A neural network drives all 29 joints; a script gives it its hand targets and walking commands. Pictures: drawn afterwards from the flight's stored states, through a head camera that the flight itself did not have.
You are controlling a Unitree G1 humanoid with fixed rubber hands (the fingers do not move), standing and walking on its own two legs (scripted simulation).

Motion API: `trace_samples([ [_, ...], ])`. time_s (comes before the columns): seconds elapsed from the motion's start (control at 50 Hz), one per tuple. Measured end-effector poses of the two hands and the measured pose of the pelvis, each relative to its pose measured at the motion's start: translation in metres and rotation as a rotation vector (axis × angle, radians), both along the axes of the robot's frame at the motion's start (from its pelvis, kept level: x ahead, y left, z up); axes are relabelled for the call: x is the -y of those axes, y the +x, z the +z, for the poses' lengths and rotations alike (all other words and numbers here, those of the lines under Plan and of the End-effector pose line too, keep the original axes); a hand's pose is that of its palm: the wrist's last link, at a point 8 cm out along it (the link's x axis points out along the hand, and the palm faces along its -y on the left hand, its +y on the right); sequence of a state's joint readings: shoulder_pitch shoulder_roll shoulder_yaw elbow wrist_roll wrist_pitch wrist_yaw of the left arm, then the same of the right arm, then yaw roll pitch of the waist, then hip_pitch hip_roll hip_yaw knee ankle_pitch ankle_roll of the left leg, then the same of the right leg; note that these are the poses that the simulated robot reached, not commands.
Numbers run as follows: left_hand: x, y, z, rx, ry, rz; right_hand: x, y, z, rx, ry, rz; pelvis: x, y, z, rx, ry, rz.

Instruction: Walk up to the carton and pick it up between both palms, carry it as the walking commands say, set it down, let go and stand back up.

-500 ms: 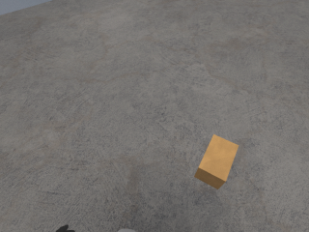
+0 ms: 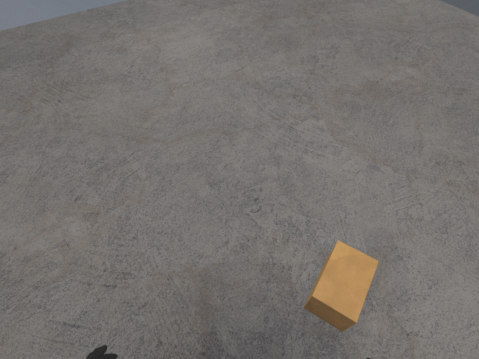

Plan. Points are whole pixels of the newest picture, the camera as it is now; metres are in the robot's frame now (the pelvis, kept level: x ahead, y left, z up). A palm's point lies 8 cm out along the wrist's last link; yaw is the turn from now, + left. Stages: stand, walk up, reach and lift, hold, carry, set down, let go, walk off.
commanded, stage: walk up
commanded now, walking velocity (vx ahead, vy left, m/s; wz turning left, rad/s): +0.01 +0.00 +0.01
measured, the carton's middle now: (340, 285) +0.43 -0.38 -0.68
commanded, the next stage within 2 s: none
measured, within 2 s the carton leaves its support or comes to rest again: neither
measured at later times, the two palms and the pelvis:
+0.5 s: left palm (94, 358) +0.14 +0.26 -0.12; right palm (381, 356) +0.14 -0.25 -0.13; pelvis +0.07 +0.00 +0.00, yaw +3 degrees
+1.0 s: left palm (114, 337) +0.17 +0.24 -0.13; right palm (393, 347) +0.15 -0.28 -0.14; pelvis +0.09 -0.02 -0.02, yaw +1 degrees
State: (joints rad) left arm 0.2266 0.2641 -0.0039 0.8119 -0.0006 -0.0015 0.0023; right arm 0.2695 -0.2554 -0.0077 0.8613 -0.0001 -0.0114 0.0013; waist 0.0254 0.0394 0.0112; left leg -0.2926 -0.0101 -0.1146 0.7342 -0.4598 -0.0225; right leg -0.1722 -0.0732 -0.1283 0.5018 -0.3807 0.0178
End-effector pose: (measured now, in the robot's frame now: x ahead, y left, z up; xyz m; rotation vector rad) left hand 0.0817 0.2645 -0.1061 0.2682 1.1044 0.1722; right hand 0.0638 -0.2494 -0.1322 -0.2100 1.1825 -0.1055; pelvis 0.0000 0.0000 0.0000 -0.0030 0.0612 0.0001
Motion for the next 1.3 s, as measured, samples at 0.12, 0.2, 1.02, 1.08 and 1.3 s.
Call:
trace_samples([
  [0.12,-0.002,0.008,-0.019,-0.042,-0.051,0.038,-0.011,0.032,0.008,0.02,-0.024,0.019,-0.006,0.024,-0.003,0.008,-0.014,0.028],
  [0.2,0.005,0.028,-0.017,-0.041,-0.052,0.017,-0.004,0.04,0.011,0.019,-0.035,-0.006,-0.001,0.037,-0.001,0.003,-0.004,0.027],
  [1.02,0.028,0.091,-0.026,-0.009,-0.016,-0.001,0.034,0.092,-0.014,0.004,-0.06,-0.026,0.025,0.09,-0.02,0.001,0.005,0.0],
  [1.08,0.032,0.081,-0.023,-0.022,-0.006,0.014,0.04,0.105,-0.014,0.019,-0.058,-0.019,0.031,0.093,-0.019,0.017,0.006,-0.013],
  [1.3,0.02,0.075,-0.026,-0.106,-0.019,-0.012,0.026,0.133,-0.001,0.08,-0.062,-0.046,0.015,0.099,-0.014,0.016,0.009,-0.088],
])
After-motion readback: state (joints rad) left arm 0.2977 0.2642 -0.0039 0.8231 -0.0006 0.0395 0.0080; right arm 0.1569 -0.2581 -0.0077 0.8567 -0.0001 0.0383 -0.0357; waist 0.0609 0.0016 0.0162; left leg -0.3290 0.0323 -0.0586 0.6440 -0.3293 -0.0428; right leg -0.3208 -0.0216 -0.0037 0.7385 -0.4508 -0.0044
